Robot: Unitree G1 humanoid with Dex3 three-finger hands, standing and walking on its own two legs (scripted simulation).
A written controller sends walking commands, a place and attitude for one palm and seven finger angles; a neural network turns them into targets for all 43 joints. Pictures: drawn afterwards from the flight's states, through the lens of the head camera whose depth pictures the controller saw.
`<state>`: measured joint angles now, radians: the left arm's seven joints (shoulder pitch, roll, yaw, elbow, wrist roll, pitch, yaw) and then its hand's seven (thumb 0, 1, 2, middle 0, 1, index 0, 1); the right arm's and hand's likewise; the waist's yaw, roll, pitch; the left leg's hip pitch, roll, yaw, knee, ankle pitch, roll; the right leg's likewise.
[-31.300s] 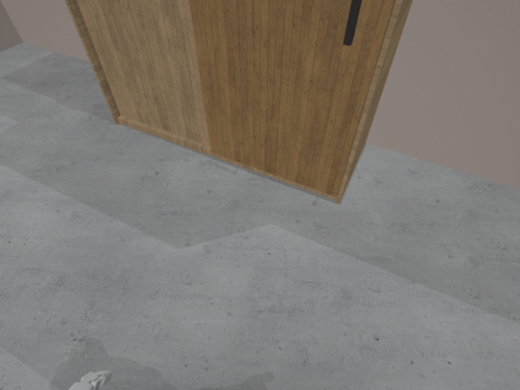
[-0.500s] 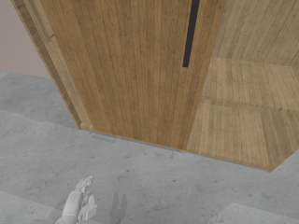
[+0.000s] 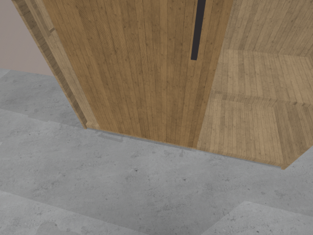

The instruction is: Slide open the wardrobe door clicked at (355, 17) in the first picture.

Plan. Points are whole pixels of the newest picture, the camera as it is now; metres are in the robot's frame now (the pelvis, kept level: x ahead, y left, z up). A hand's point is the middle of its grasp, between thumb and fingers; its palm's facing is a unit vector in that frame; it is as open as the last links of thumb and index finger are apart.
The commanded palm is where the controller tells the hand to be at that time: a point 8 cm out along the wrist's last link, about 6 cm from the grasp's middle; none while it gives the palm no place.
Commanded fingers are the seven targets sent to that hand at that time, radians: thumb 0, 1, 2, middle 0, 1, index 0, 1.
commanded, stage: let the arm hang, fingers relaxed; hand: right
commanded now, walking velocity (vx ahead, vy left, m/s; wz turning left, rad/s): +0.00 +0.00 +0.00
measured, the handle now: (200, 12) +0.75 -0.11 +0.20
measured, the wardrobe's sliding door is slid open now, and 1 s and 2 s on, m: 0.58 0.58 0.58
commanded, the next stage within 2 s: look to check the result in 0.70 s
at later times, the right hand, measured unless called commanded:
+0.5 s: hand out of the picture +0.02 -0.18 -0.17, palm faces +0.00 +0.98 -0.19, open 7.4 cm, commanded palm none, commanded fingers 0.00 -0.90 -0.90 0.20 0.30 0.20 0.30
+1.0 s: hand out of the picture +0.02 -0.20 -0.17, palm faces +0.00 +0.98 -0.21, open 7.4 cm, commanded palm none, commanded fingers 0.00 -0.90 -0.90 0.20 0.30 0.20 0.30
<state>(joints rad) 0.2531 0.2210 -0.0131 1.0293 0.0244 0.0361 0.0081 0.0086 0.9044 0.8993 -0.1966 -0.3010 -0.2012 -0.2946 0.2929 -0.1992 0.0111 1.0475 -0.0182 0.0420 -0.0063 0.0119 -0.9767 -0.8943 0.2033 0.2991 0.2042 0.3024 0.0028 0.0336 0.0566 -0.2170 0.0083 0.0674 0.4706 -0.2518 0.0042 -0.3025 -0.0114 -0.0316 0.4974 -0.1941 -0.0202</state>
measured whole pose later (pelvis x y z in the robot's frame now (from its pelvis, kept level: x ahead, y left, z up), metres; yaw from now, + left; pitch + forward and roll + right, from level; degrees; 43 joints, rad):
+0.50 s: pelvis +0.00 -0.01 +0.00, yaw +1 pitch -1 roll +0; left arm 0.28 0.15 0.00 1.12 0.02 0.02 0.02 0.01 0.92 0.90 -0.20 -0.30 -0.20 -0.29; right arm 0.24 -0.15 0.00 1.12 -0.02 0.00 -0.03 0.01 -0.91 -0.90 0.19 0.30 0.20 0.30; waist 0.01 -0.01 0.02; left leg -0.19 0.03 0.04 0.45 -0.24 -0.02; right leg -0.26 0.01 -0.06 0.45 -0.17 -0.04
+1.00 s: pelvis +0.01 -0.01 +0.01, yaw +1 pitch -1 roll +0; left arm 0.21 0.18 0.00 1.12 0.02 0.01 0.02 0.00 0.90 0.90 -0.20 -0.30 -0.20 -0.29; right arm 0.24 -0.19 -0.01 1.15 -0.02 0.00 -0.02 0.01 -0.91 -0.90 0.20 0.30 0.20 0.30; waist 0.00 0.00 0.06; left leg -0.15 0.03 0.05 0.40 -0.23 -0.02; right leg -0.22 0.01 -0.05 0.41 -0.18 -0.04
